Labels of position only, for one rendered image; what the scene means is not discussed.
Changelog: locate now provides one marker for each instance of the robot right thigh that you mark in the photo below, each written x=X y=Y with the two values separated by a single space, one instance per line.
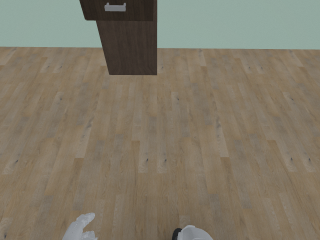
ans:
x=193 y=233

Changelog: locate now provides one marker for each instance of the handle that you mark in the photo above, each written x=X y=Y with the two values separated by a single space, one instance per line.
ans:
x=116 y=8

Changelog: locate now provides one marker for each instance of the robot right foot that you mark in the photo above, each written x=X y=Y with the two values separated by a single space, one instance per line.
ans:
x=175 y=233

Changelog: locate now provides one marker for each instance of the drawer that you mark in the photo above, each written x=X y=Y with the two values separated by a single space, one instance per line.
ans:
x=136 y=10

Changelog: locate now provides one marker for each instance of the cabinet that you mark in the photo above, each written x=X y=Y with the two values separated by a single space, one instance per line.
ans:
x=130 y=47

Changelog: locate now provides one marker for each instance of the left robot hand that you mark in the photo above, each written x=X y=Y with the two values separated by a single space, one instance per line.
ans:
x=75 y=230

